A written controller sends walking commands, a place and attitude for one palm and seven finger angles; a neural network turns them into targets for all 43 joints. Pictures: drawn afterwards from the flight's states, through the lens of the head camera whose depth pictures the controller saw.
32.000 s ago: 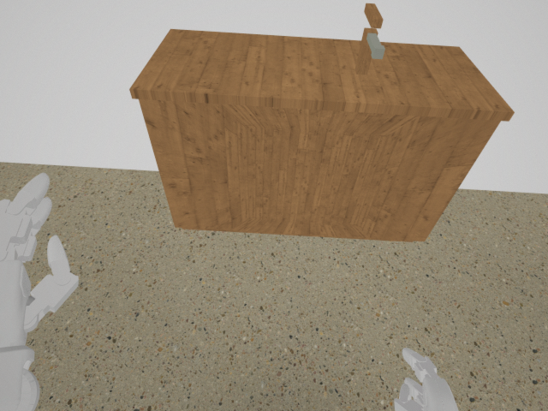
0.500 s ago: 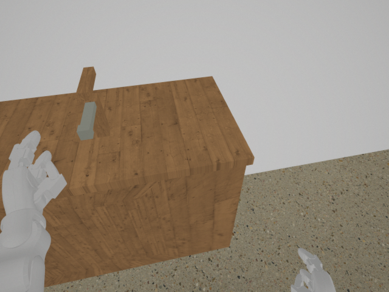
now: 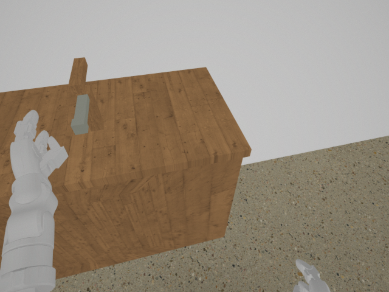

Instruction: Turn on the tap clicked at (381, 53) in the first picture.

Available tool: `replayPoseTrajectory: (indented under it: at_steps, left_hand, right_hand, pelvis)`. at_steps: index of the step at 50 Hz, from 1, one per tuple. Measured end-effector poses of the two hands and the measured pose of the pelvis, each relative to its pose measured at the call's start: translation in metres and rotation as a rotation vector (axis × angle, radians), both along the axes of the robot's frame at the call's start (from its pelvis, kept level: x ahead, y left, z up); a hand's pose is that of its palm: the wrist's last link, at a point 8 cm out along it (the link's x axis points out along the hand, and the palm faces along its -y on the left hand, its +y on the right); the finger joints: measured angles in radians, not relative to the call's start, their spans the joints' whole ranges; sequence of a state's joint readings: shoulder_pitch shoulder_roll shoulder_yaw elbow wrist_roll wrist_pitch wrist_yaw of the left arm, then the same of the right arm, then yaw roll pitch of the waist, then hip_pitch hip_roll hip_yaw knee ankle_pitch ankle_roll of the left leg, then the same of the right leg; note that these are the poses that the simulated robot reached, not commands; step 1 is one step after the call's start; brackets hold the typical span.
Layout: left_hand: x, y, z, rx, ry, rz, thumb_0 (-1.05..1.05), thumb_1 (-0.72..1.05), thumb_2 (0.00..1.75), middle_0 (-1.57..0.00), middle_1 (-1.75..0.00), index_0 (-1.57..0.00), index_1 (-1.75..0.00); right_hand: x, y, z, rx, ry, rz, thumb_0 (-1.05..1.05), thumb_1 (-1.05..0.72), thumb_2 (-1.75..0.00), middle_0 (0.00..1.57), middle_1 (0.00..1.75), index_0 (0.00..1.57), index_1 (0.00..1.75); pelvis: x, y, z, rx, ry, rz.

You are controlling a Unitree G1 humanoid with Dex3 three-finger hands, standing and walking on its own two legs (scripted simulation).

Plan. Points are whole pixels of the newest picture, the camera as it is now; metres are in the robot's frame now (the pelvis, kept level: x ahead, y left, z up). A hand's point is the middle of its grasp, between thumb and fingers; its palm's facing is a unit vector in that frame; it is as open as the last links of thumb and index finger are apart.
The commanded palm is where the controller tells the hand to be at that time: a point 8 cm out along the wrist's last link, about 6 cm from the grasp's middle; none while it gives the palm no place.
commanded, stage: reach beside the lever's end, fingers flat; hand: left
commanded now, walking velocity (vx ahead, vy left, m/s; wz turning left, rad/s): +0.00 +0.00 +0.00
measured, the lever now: (80, 126) +0.43 +0.31 +0.11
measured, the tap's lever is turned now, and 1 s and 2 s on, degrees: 0 2 11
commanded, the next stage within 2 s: push the lever round in 0.92 s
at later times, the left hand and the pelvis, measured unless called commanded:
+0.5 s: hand (66, 135) +0.39 +0.32 +0.12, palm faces +0.55 -0.83 -0.08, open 7.8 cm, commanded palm +0.36 +0.35 +0.11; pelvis +0.00 -0.01 -0.01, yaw +0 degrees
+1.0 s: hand (64, 137) +0.39 +0.33 +0.11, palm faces +0.52 -0.85 -0.06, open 7.8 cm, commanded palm +0.35 +0.36 +0.11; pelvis +0.02 +0.00 -0.01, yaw -1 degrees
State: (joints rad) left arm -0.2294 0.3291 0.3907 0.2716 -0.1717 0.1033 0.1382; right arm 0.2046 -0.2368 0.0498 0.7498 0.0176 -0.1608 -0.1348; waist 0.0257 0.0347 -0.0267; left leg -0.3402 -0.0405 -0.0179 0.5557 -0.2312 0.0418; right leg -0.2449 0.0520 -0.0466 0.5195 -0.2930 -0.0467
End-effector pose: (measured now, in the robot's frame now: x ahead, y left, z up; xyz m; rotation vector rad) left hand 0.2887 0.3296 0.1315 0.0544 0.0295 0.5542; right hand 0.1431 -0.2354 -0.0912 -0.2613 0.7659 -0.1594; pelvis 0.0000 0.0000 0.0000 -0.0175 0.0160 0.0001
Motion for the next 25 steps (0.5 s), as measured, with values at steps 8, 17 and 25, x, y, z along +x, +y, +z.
replayPoseTrajectory:
  at_steps: [8,17,25]
  left_hand:
    - [0.024,0.0,-0.002,0.014,-0.009,-0.007,0.02,0.9,0.9,-0.16,-0.19,-0.17,-0.19]
    - [0.04,0.012,-0.01,0.005,0.012,0.021,0.02,0.89,0.9,-0.16,-0.17,-0.16,-0.17]
    - [0.054,0.023,-0.011,0.027,-0.005,0.025,0.02,0.9,0.9,-0.15,-0.16,-0.15,-0.15]
  right_hand:
    - [-0.027,-0.016,-0.01,-0.017,0.08,-0.046,0.01,-0.91,-0.9,0.2,0.3,0.2,0.3]
    - [-0.048,-0.028,-0.016,-0.021,0.143,-0.091,0.01,-0.91,-0.9,0.2,0.3,0.2,0.3]
    - [-0.062,-0.035,-0.022,-0.037,0.204,-0.094,0.01,-0.91,-0.9,0.2,0.3,0.2,0.3]
  pelvis:
    - [0.001,-0.001,-0.002,-0.002,0.026,-0.005]
    - [0.004,-0.006,-0.004,-0.002,0.054,-0.013]
    - [0.003,-0.009,-0.009,-0.009,0.086,-0.004]
